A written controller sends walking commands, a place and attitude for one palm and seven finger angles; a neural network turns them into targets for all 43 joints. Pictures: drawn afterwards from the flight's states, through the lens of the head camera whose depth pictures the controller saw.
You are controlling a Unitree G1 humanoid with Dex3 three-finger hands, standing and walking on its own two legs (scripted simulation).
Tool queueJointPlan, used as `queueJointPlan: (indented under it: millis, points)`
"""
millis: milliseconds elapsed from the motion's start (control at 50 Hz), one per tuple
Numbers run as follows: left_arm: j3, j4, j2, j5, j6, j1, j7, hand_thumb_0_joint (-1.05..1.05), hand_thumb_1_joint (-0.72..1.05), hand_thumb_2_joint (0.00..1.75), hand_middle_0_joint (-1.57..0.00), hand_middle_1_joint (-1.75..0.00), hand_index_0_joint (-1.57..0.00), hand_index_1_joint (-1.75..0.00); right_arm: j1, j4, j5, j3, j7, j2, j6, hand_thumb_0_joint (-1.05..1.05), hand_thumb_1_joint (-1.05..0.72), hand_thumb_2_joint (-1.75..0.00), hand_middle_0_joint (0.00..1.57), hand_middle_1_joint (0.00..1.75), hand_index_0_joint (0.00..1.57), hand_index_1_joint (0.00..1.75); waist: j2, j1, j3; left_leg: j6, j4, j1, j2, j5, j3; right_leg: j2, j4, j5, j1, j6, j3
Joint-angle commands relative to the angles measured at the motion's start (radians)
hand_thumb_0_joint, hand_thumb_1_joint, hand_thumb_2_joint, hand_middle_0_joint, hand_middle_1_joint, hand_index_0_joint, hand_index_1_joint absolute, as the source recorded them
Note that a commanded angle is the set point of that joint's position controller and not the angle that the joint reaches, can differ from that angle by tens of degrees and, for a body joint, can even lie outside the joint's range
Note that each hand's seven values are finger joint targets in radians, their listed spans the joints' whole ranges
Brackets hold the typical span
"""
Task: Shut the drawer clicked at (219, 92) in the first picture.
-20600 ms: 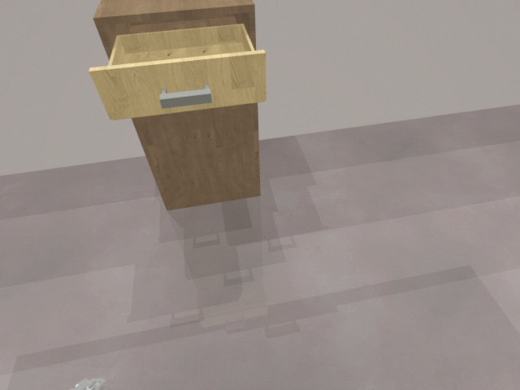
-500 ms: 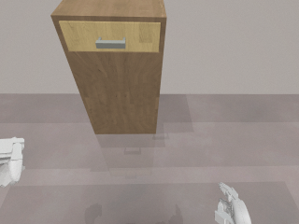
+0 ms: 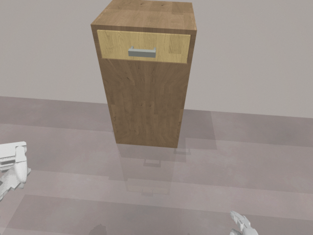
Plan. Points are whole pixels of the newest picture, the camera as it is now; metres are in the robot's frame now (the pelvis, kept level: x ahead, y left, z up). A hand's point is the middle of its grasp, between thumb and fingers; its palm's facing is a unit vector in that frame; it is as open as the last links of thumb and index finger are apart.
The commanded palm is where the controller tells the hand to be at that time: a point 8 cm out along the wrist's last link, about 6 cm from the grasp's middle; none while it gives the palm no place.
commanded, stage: stop stepping back and stand still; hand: left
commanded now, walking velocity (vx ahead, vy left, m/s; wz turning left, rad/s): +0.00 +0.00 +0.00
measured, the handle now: (142, 50) +0.89 +0.12 +0.06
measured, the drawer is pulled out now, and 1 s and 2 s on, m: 0.00 0.00 0.00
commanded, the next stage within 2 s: let the arm hang, fingers relaxed in 0.54 s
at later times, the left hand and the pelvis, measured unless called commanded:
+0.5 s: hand (36, 155) +0.22 +0.25 +0.17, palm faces +0.31 -0.81 -0.49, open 3.3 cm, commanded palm +0.16 +0.30 +0.19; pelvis +0.03 +0.01 +0.01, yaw +0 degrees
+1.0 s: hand out of the picture +0.04 +0.22 -0.17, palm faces +0.05 -0.98 -0.21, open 3.4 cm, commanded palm none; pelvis +0.01 +0.02 +0.01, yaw +2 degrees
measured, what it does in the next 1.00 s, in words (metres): stands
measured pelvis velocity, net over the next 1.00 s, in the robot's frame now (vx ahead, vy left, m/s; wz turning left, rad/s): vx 0.01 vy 0.02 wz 0.04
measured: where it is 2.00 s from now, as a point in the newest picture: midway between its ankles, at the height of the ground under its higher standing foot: outside the picture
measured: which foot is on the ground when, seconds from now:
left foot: down 0.00-1.00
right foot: down 0.00-1.00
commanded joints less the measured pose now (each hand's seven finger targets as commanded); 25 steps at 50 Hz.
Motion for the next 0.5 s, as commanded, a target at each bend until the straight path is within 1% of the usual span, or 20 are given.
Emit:
queueJointPlan:
  millis: [0,20,40,60,80,100,120,140,160,180,200,220,240,260,280,320,340,380,400,480]
  points:
    - [0.071,-0.205,0.142,-0.012,-0.056,-0.096,0.009,0.00,0.90,0.90,-1.40,-1.60,-1.40,-1.60,-0.114,-0.157,0.009,-0.063,-0.008,-0.128,-0.037,0.00,-0.90,-0.90,0.20,0.30,0.20,0.30,-0.154,-0.022,0.045,0.001,0.140,-0.133,0.036,-0.029,-0.035,-0.330,-0.365,-0.326,-0.026,-0.150,0.433]
    - [0.094,-0.226,0.162,-0.010,-0.063,-0.074,0.013,0.00,0.90,0.90,-1.40,-1.60,-1.40,-1.60,-0.125,-0.158,0.007,-0.051,-0.011,-0.115,-0.037,0.00,-0.90,-0.90,0.20,0.30,0.20,0.30,-0.147,-0.020,0.026,0.007,0.014,-0.043,0.042,-0.014,-0.009,-0.298,-0.329,-0.254,-0.053,-0.130,0.339]
    - [0.102,-0.240,0.165,-0.012,-0.066,-0.053,0.018,0.00,0.90,0.90,-1.40,-1.60,-1.40,-1.60,-0.132,-0.158,0.005,-0.042,-0.017,-0.107,-0.037,0.00,-0.90,-0.90,0.20,0.30,0.20,0.30,-0.138,-0.020,0.013,0.012,-0.122,0.049,0.028,0.033,0.020,-0.260,-0.295,-0.234,-0.079,-0.103,0.271]
    - [0.106,-0.262,0.164,-0.016,-0.070,-0.044,0.022,0.00,0.90,0.90,-1.40,-1.60,-1.40,-1.60,-0.127,-0.155,0.003,-0.040,-0.022,-0.108,-0.040,0.00,-0.90,-0.90,0.20,0.30,0.20,0.30,-0.080,-0.026,0.000,0.012,-0.251,0.136,0.003,0.087,0.043,-0.211,-0.248,-0.240,-0.092,-0.067,0.206]
    - [0.101,-0.304,0.166,-0.021,-0.073,-0.042,0.021,0.00,0.90,0.90,-1.40,-1.60,-1.40,-1.60,-0.132,-0.161,0.002,-0.049,-0.030,-0.129,-0.049,0.00,-0.90,-0.90,0.20,0.30,0.20,0.30,0.035,-0.026,0.003,0.018,-0.364,0.188,0.036,0.080,-0.026,-0.162,-0.143,-0.219,-0.108,-0.029,0.157]
    - [0.105,-0.349,0.165,-0.025,-0.085,-0.047,0.022,0.00,0.90,0.90,-1.40,-1.60,-1.40,-1.60,-0.144,-0.178,-0.002,-0.051,-0.031,-0.147,-0.057,0.00,-0.90,-0.90,0.20,0.30,0.20,0.30,0.197,-0.008,0.011,0.060,-0.464,0.173,0.150,0.052,-0.210,-0.067,-0.013,-0.170,-0.117,0.021,0.096]
    - [0.114,-0.375,0.173,-0.014,-0.094,-0.050,0.027,0.00,0.90,0.90,-1.40,-1.60,-1.40,-1.60,-0.138,-0.189,0.003,-0.050,-0.024,-0.147,-0.066,0.00,-0.90,-0.90,0.20,0.30,0.20,0.30,0.252,0.004,-0.020,0.106,-0.503,0.144,0.236,0.110,-0.325,-0.021,0.097,-0.127,-0.078,0.052,0.050]
    - [0.133,-0.311,0.181,-0.012,-0.087,-0.019,0.021,0.00,0.90,0.90,-1.40,-1.60,-1.40,-1.60,-0.129,-0.167,0.001,-0.045,-0.023,-0.118,-0.076,0.00,-0.90,-0.90,0.20,0.30,0.20,0.30,0.242,-0.005,-0.015,0.112,-0.568,0.071,0.259,0.053,-0.346,-0.030,0.177,-0.191,-0.043,0.055,0.059]
    - [0.135,-0.303,0.174,-0.011,-0.079,-0.019,0.020,0.00,0.90,0.90,-1.40,-1.60,-1.40,-1.60,-0.123,-0.170,-0.001,-0.044,-0.020,-0.108,-0.081,0.00,-0.90,-0.90,0.20,0.30,0.20,0.30,0.216,-0.005,0.020,0.120,-0.560,0.063,0.257,0.130,-0.331,-0.041,0.177,-0.187,-0.048,0.053,0.066]
    - [0.139,-0.319,0.182,-0.013,-0.082,-0.032,0.018,0.00,0.90,0.90,-1.40,-1.60,-1.40,-1.60,-0.120,-0.170,-0.001,-0.045,-0.018,-0.111,-0.092,0.00,-0.90,-0.90,0.20,0.30,0.20,0.30,0.180,-0.003,0.018,0.113,-0.508,0.105,0.244,0.281,-0.288,-0.051,0.123,-0.156,-0.049,0.054,0.064]
    - [0.126,-0.303,0.170,-0.010,-0.082,-0.008,0.018,0.00,0.90,0.90,-1.40,-1.60,-1.40,-1.60,-0.110,-0.161,0.002,-0.045,-0.013,-0.116,-0.094,0.00,-0.90,-0.90,0.20,0.30,0.20,0.30,0.130,-0.003,0.004,0.099,-0.440,0.149,0.225,0.465,-0.224,-0.050,0.030,-0.116,-0.024,0.058,0.049]
    - [0.115,-0.264,0.148,-0.011,-0.077,0.036,0.016,0.00,0.90,0.90,-1.40,-1.60,-1.40,-1.60,-0.101,-0.158,0.009,-0.049,-0.008,-0.126,-0.090,0.00,-0.90,-0.90,0.20,0.30,0.20,0.30,0.119,-0.006,-0.023,0.073,-0.384,0.167,0.195,0.572,-0.162,-0.041,-0.058,-0.049,0.030,0.056,0.034]
    - [0.105,-0.249,0.140,-0.011,-0.074,0.045,0.011,0.00,0.90,0.90,-1.40,-1.60,-1.40,-1.60,-0.105,-0.162,0.013,-0.051,-0.003,-0.135,-0.083,0.00,-0.90,-0.90,0.20,0.30,0.20,0.30,0.103,-0.008,-0.035,0.050,-0.348,0.146,0.167,0.583,-0.123,-0.038,-0.129,0.061,0.100,0.053,0.034]
    - [0.115,-0.233,0.146,-0.013,-0.077,0.056,0.008,0.00,0.90,0.90,-1.40,-1.60,-1.40,-1.60,-0.110,-0.166,0.018,-0.055,0.000,-0.139,-0.075,0.00,-0.90,-0.90,0.20,0.30,0.20,0.30,0.072,-0.010,-0.054,0.028,-0.324,0.108,0.129,0.544,-0.090,-0.049,-0.158,0.221,0.174,0.044,0.055]
    - [0.113,-0.215,0.139,-0.018,-0.078,0.080,0.002,0.00,0.90,0.90,-1.40,-1.60,-1.40,-1.60,-0.121,-0.174,0.018,-0.054,0.002,-0.137,-0.070,0.00,-0.90,-0.90,0.20,0.30,0.20,0.30,0.064,-0.013,-0.064,0.007,-0.322,0.068,0.096,0.493,-0.069,-0.076,-0.147,0.336,0.223,0.031,0.086]
    - [0.117,-0.207,0.142,-0.036,-0.078,0.099,-0.001,0.00,0.90,0.90,-1.40,-1.60,-1.40,-1.60,-0.116,-0.177,0.029,-0.063,0.006,-0.137,-0.052,0.00,-0.90,-0.90,0.20,0.30,0.20,0.30,-0.037,-0.016,-0.100,-0.008,-0.271,0.095,0.067,0.444,-0.037,-0.116,-0.145,0.456,0.215,0.011,0.169]
    - [0.122,-0.222,0.150,-0.039,-0.077,0.101,0.002,0.00,0.90,0.90,-1.40,-1.60,-1.40,-1.60,-0.120,-0.180,0.028,-0.063,0.006,-0.135,-0.042,0.00,-0.90,-0.90,0.20,0.30,0.20,0.30,-0.058,-0.018,-0.123,-0.009,-0.263,0.107,0.059,0.445,-0.027,-0.131,-0.141,0.511,0.225,0.006,0.182]
    - [0.136,-0.243,0.169,-0.041,-0.078,0.091,0.007,0.00,0.90,0.90,-1.40,-1.60,-1.40,-1.60,-0.138,-0.188,0.026,-0.058,-0.002,-0.132,-0.031,0.00,-0.90,-0.90,0.20,0.30,0.20,0.30,-0.025,-0.017,-0.126,-0.010,-0.283,0.123,0.055,0.464,-0.022,-0.133,-0.129,0.533,0.219,0.010,0.168]
    - [0.128,-0.246,0.160,-0.042,-0.079,0.093,0.007,0.00,0.90,0.90,-1.40,-1.60,-1.40,-1.60,-0.140,-0.193,0.025,-0.054,-0.005,-0.128,-0.027,0.00,-0.90,-0.90,0.20,0.30,0.20,0.30,-0.008,-0.013,-0.129,-0.009,-0.299,0.137,0.058,0.496,-0.029,-0.121,-0.118,0.517,0.217,0.014,0.152]
    - [0.137,-0.251,0.174,-0.042,-0.073,0.079,0.009,0.00,0.90,0.90,-1.40,-1.60,-1.40,-1.60,-0.163,-0.207,0.024,-0.052,-0.020,-0.130,-0.016,0.00,-0.90,-0.90,0.20,0.30,0.20,0.30,0.034,-0.003,-0.088,0.002,-0.353,0.141,0.075,0.461,-0.057,-0.088,-0.143,0.345,0.175,0.031,0.124]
